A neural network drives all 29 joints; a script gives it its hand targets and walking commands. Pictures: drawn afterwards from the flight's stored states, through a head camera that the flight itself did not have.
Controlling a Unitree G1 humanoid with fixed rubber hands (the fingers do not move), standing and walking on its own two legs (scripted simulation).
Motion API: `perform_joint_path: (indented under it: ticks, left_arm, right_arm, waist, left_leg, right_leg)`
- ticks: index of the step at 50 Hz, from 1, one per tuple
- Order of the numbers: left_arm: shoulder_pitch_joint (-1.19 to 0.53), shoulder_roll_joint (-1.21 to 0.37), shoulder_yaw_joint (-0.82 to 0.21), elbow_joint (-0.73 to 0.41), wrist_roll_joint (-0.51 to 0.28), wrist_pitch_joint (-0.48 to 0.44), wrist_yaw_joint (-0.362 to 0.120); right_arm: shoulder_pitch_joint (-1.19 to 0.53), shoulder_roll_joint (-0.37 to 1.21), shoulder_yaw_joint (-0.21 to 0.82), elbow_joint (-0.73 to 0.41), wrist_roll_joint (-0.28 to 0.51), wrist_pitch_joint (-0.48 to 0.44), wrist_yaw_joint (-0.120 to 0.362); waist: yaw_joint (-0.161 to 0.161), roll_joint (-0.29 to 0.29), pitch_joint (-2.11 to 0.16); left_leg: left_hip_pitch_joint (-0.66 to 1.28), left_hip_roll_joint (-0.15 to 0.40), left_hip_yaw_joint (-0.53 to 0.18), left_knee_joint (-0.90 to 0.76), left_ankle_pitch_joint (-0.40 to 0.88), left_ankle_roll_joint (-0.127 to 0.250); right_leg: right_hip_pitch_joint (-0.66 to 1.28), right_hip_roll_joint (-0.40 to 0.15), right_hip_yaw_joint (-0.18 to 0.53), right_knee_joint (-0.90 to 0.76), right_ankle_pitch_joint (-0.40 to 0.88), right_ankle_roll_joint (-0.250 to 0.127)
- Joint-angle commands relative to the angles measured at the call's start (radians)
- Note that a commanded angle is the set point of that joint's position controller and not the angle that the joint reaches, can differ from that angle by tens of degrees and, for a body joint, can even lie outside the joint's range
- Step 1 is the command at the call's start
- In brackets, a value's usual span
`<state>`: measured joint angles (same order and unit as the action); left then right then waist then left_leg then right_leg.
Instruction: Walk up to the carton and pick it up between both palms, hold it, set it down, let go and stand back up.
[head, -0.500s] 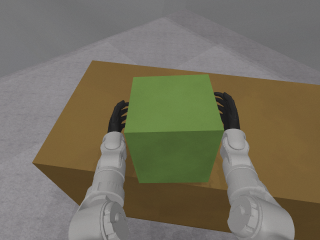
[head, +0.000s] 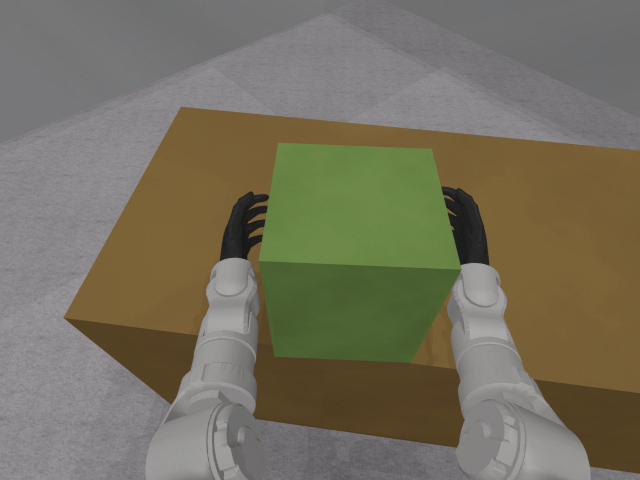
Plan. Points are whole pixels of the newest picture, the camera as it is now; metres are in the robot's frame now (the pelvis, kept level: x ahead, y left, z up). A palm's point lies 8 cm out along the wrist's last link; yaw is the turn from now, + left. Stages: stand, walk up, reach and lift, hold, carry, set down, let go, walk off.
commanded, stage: set down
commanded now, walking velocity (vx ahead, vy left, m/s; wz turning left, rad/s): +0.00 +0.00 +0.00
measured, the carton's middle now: (348, 258) +0.41 -0.01 +0.00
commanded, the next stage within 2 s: none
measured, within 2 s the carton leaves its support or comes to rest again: neither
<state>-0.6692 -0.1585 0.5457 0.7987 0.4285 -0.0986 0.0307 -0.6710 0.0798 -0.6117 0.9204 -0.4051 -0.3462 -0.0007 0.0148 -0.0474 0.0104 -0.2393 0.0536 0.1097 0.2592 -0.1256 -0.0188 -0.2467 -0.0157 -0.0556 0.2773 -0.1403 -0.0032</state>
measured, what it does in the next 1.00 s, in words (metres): stands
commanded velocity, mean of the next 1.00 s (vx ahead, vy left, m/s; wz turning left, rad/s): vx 0.00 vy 0.00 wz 0.00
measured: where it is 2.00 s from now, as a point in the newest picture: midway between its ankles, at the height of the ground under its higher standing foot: outside the picture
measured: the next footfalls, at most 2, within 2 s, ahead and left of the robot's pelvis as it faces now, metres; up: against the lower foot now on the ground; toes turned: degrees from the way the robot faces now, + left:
none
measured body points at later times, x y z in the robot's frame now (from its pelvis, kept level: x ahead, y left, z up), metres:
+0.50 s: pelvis +0.00 +0.00 +0.00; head +0.06 +0.03 +0.44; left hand +0.40 +0.15 +0.03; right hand +0.40 -0.16 +0.05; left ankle -0.01 +0.13 -0.75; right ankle -0.01 -0.11 -0.75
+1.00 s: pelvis +0.01 +0.00 -0.01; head +0.09 +0.02 +0.43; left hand +0.42 +0.15 -0.01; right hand +0.43 -0.16 +0.01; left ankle -0.01 +0.13 -0.75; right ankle -0.01 -0.11 -0.75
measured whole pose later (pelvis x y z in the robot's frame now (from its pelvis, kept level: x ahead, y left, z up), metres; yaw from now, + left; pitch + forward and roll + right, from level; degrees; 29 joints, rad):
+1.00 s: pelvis +0.01 +0.00 -0.01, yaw -2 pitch +18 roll -1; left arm -0.73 0.01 0.24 1.16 0.11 -0.30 0.18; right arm -0.77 -0.10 -0.16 1.24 0.03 -0.35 -0.07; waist 0.03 -0.03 -0.16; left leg -0.56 0.09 0.12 0.47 -0.22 -0.02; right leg -0.55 0.01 -0.04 0.42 -0.19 0.00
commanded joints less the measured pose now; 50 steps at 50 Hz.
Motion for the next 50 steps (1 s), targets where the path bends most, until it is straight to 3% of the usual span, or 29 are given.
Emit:
perform_joint_path:
  ticks: [1, 20, 30, 33, 37, 43, 47, 50]
  left_arm:
    - [-0.404, -0.376, -0.231, 0.018, 0.038, -0.046, -0.059]
    - [-0.358, -0.358, -0.207, 0.013, 0.065, -0.044, -0.038]
    - [-0.331, -0.186, -0.144, -0.005, 0.053, -0.061, 0.005]
    - [-0.331, -0.072, -0.143, -0.026, 0.017, -0.079, 0.045]
    - [-0.357, 0.058, -0.219, -0.009, -0.092, -0.115, 0.109]
    - [-0.423, 0.144, -0.322, 0.159, -0.267, -0.202, 0.152]
    - [-0.456, 0.213, -0.350, 0.280, -0.354, -0.278, 0.150]
    - [-0.461, 0.267, -0.354, 0.335, -0.400, -0.319, 0.137]
  right_arm:
    - [-0.389, 0.462, 0.266, 0.055, -0.082, 0.015, 0.106]
    - [-0.355, 0.397, 0.217, 0.064, -0.093, 0.026, 0.122]
    - [-0.322, 0.229, 0.189, 0.068, -0.048, 0.041, 0.089]
    - [-0.313, 0.102, 0.196, 0.078, 0.010, 0.043, 0.056]
    - [-0.345, -0.050, 0.271, 0.091, 0.154, 0.036, 0.003]
    - [-0.465, -0.158, 0.442, 0.142, 0.366, -0.007, -0.038]
    - [-0.517, -0.241, 0.549, 0.223, 0.487, -0.064, -0.063]
    - [-0.539, -0.306, 0.623, 0.273, 0.574, -0.111, -0.083]
  waist:
    - [0.022, -0.023, -0.369]
    - [0.023, 0.004, -0.326]
    - [0.034, 0.000, -0.324]
    - [0.037, 0.014, -0.365]
    - [0.039, 0.041, -0.465]
    - [0.052, 0.072, -0.665]
    - [0.059, 0.081, -0.790]
    - [0.056, 0.068, -0.861]
  left_leg:
    - [0.044, -0.036, 0.039, -0.007, 0.156, 0.047]
    - [0.101, -0.028, 0.031, 0.011, 0.158, 0.040]
    - [0.075, -0.035, 0.033, 0.025, 0.138, 0.045]
    - [0.069, -0.038, 0.033, 0.042, 0.147, 0.040]
    - [0.054, -0.034, 0.023, 0.097, 0.181, 0.023]
    - [0.008, -0.031, -0.010, 0.219, 0.282, -0.012]
    - [-0.019, -0.035, -0.027, 0.307, 0.411, -0.041]
    - [-0.034, -0.041, -0.041, 0.362, 0.524, -0.056]
  right_leg:
    - [0.234, 0.013, -0.021, 0.030, 0.309, 0.045]
    - [0.101, 0.026, -0.029, -0.002, 0.155, 0.026]
    - [0.077, 0.025, -0.010, 0.006, 0.119, 0.029]
    - [0.049, 0.028, 0.002, 0.018, 0.114, 0.023]
    - [-0.006, 0.041, 0.016, 0.046, 0.126, 0.007]
    - [-0.088, 0.054, 0.022, 0.116, 0.191, -0.005]
    - [-0.098, 0.062, 0.028, 0.182, 0.325, 0.001]
    - [-0.059, 0.065, 0.034, 0.239, 0.516, 0.015]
